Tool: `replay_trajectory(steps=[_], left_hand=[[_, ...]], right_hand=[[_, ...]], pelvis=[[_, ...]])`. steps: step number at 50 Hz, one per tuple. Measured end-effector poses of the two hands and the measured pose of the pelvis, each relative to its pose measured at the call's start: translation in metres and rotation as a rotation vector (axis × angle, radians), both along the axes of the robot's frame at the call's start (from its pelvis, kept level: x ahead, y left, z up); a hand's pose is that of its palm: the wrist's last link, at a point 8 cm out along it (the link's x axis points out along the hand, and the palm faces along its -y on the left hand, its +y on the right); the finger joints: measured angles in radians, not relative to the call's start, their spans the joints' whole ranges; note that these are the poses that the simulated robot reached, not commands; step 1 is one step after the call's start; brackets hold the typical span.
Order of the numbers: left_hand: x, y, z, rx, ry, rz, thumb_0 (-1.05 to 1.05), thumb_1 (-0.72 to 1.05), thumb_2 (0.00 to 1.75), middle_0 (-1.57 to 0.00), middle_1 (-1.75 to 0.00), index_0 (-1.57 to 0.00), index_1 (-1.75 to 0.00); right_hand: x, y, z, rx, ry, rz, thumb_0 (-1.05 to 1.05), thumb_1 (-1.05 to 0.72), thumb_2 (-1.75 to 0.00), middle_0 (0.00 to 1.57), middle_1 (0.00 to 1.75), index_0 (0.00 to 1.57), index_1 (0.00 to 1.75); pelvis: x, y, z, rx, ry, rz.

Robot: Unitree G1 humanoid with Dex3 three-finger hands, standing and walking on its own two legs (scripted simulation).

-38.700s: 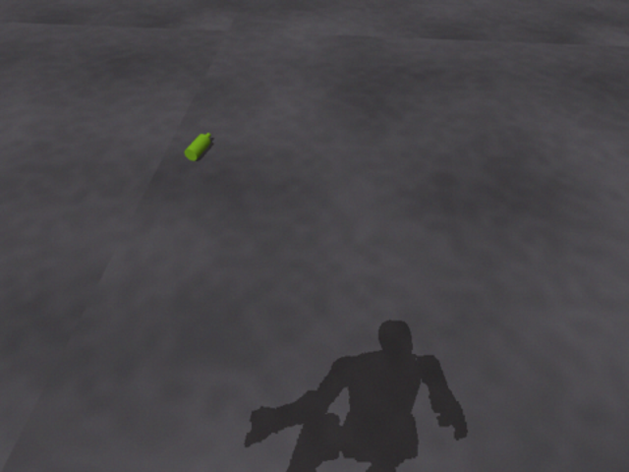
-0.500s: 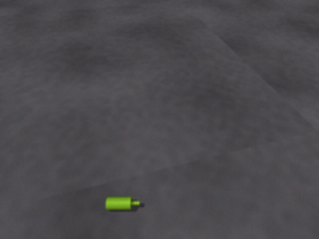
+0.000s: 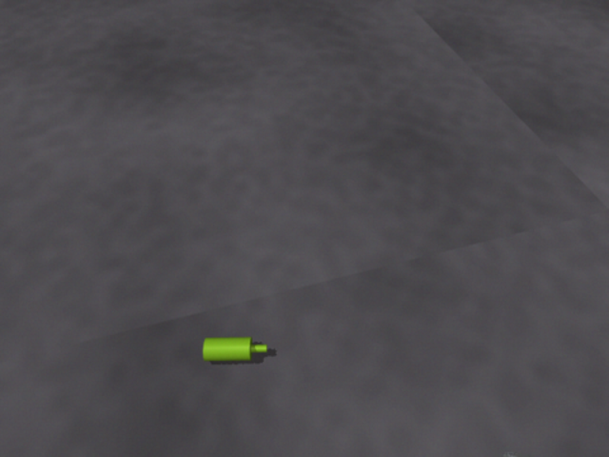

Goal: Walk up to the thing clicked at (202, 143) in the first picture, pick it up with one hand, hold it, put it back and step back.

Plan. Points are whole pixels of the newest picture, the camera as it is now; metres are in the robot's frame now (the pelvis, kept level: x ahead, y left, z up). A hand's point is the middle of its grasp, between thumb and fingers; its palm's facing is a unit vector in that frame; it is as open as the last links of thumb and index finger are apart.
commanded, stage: step back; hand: left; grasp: from above
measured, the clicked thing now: (236, 348) +0.50 +0.21 -0.74
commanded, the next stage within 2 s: none
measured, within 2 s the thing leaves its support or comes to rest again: neither
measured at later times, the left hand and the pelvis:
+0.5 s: hand out of the picture +0.06 +0.31 -0.17, palm faces -0.09 -0.92 -0.37, open 7.4 cm; pelvis -0.07 +0.06 -0.01, yaw -3 degrees
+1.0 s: hand out of the picture -0.05 +0.33 -0.16, palm faces -0.02 -0.93 -0.37, open 7.4 cm; pelvis -0.20 +0.07 -0.02, yaw -1 degrees
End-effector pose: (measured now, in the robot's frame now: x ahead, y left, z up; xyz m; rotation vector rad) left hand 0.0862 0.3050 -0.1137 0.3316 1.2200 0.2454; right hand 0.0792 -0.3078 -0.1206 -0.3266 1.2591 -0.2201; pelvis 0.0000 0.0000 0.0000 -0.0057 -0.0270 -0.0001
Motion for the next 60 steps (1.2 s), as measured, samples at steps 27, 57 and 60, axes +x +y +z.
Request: replay_trajectory(steps=[27, 57, 60], left_hand=[[-0.044, 0.051, -0.017, 0.003, -0.021, -0.120, 0.01, 0.90, 0.90, -0.20, -0.30, -0.20, -0.30], [-0.207, 0.071, -0.009, -0.013, -0.091, -0.064, 0.01, 0.90, 0.90, -0.20, -0.30, -0.20, -0.30], [-0.236, 0.071, -0.011, -0.002, -0.051, -0.070, 0.01, 0.90, 0.90, -0.20, -0.30, -0.20, -0.30]], right_hand=[[-0.085, 0.054, 0.003, -0.045, -0.088, -0.020, 0.01, -0.90, -0.90, 0.20, 0.30, 0.20, 0.30], [-0.236, 0.064, 0.024, -0.082, -0.085, 0.041, 0.01, -0.90, -0.90, 0.20, 0.30, 0.20, 0.30], [-0.245, 0.060, 0.026, -0.087, -0.127, 0.036, 0.01, -0.90, -0.90, 0.20, 0.30, 0.20, 0.30]], pelvis=[[-0.082, 0.055, -0.014, -0.003, -0.006, -0.068], [-0.236, 0.066, -0.007, -0.020, -0.011, -0.036], [-0.255, 0.062, -0.008, -0.019, -0.009, -0.057]])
